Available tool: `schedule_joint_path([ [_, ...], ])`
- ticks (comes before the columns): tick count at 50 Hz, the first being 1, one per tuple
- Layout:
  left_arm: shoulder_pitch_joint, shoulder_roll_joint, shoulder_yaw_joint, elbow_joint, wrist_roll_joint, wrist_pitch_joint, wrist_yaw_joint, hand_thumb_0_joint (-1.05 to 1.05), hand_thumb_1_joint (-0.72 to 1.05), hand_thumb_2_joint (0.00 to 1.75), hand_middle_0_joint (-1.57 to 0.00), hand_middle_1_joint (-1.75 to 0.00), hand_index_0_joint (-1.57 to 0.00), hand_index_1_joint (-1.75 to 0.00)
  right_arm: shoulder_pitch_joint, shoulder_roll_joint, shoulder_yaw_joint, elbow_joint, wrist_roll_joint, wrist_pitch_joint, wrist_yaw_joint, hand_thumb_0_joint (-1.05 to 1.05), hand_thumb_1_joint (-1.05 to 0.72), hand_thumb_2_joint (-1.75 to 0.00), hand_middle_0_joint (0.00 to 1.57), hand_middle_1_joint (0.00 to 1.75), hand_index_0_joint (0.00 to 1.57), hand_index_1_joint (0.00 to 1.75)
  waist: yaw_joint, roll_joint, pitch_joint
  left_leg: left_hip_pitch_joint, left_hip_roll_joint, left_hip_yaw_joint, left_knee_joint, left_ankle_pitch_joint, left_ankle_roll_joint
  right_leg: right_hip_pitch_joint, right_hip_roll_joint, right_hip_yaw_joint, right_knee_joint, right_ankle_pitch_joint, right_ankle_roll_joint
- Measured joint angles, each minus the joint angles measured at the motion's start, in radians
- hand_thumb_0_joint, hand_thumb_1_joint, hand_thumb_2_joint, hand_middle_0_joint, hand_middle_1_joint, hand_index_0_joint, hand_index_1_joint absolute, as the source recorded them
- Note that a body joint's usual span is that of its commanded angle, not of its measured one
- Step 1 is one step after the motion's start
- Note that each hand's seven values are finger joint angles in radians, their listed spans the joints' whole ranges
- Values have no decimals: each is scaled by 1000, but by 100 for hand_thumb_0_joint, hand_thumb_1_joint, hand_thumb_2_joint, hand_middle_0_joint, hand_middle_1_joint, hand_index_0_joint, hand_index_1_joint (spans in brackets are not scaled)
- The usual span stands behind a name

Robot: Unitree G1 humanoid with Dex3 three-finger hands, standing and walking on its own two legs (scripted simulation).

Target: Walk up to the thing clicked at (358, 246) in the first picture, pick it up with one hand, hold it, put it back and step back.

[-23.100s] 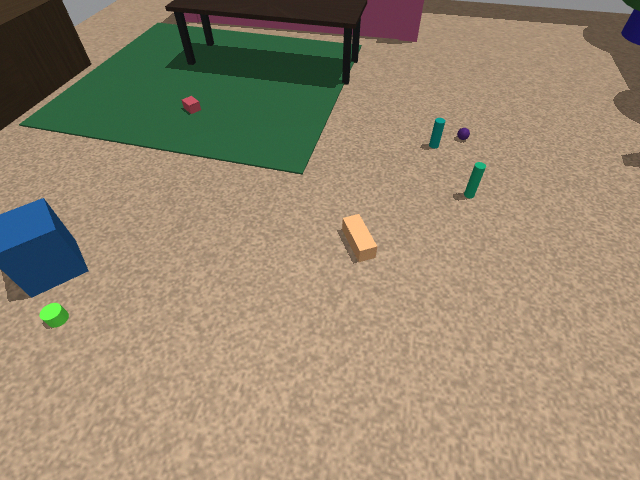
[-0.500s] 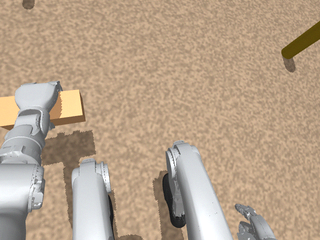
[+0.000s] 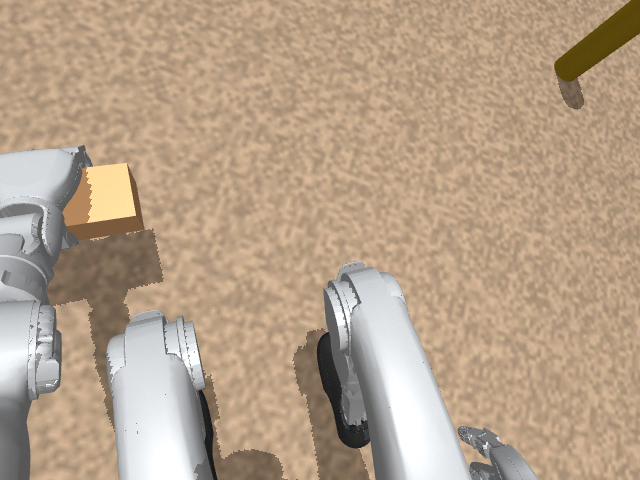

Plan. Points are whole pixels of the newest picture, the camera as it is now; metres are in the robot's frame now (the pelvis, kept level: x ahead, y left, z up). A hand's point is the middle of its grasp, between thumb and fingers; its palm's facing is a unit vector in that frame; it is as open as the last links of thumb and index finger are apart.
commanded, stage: crouch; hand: left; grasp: from above
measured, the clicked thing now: (58, 208) +0.49 +0.25 -0.19
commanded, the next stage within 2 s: lower in 0.14 s
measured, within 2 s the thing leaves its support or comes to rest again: rests again in 1.26 s
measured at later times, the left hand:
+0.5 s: hand (68, 216) +0.48 +0.24 -0.21, palm faces -0.48 -0.04 -0.87, open 10.8 cm
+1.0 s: hand (84, 218) +0.49 +0.24 -0.26, palm faces -0.47 -0.06 -0.88, open 10.8 cm
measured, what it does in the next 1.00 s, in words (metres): stands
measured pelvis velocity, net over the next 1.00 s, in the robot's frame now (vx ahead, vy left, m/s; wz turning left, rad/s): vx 0.01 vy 0.01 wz -0.07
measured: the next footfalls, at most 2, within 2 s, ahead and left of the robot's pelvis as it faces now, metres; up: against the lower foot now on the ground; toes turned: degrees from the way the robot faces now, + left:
none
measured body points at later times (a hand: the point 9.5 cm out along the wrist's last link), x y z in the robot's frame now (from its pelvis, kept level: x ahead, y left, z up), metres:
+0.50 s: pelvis +0.00 +0.00 -0.02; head +0.25 +0.06 +0.35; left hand +0.50 +0.24 -0.16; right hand +0.03 -0.27 -0.12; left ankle +0.07 +0.13 -0.32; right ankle +0.11 -0.14 -0.32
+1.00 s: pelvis +0.01 +0.01 -0.05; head +0.28 +0.07 +0.31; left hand +0.51 +0.24 -0.21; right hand +0.02 -0.26 -0.13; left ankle +0.07 +0.13 -0.32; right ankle +0.11 -0.14 -0.32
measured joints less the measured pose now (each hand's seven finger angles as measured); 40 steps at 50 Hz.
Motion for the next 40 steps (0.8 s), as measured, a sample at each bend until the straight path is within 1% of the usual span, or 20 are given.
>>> schedule_joint_path([
  [15,-17,26,6,26,16,-4,15,0,-18,80,-54,-85,-56,-79,7,-12,25,-12,-7,-2,14,0,-92,-90,20,30,20,30,-14,-7,12,-44,-7,-12,50,-6,2,-34,1,-7,38,-5,1],
  [20,-35,43,2,72,20,-10,26,0,-18,80,-55,-85,-57,-78,-1,-18,38,-15,-14,-8,18,0,-92,-90,20,30,20,30,-24,-13,20,-55,-7,-18,63,-7,3,-42,2,-12,47,-5,3],
  [26,-42,69,15,104,40,-26,49,0,-18,80,-55,-85,-57,-78,-6,-23,54,-20,-29,-22,27,0,-91,-90,20,30,20,30,-40,-24,41,-70,-10,-28,90,-12,0,-54,5,-18,67,-6,2],
  [29,-38,83,29,108,52,-31,69,0,-18,80,-55,-85,-57,-78,-6,-24,59,-24,-37,-28,31,0,-91,-90,20,30,20,30,-47,-29,52,-80,-10,-34,105,-15,0,-62,7,-21,78,-7,4],
  [32,-39,94,33,115,59,-30,86,0,-18,80,-55,-85,-57,-78,-6,-24,66,-23,-46,-35,38,0,-91,-89,20,30,20,30,-54,-35,61,-88,-11,-38,120,-19,0,-69,9,-23,89,-8,6],
  [35,-35,102,46,115,61,-27,101,0,-18,80,-55,-85,-57,-78,-5,-23,71,-23,-51,-40,45,0,-92,-89,20,30,20,30,-59,-37,68,-97,-11,-43,132,-22,0,-76,10,-27,97,-10,5],
  [38,-38,108,42,126,60,-19,112,0,-18,80,-55,-85,-57,-78,-6,-21,76,-19,-57,-44,54,0,-92,-89,20,30,20,30,-64,-40,73,-101,-9,-45,143,-28,0,-81,13,-28,105,-12,6],
  [40,-40,112,48,137,57,-18,118,0,-18,80,-55,-85,-57,-78,-8,-22,80,-18,-61,-48,60,0,-91,-89,20,30,20,30,-67,-40,77,-105,-9,-48,150,-31,1,-84,14,-30,109,-14,8],
])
